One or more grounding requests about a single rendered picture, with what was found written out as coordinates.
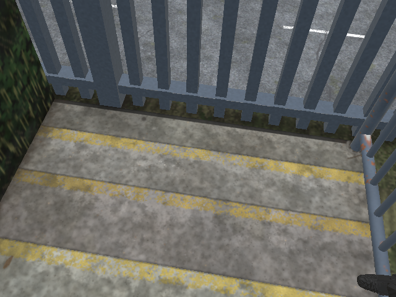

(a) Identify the right robot hand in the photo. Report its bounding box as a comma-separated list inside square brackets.
[357, 274, 396, 297]

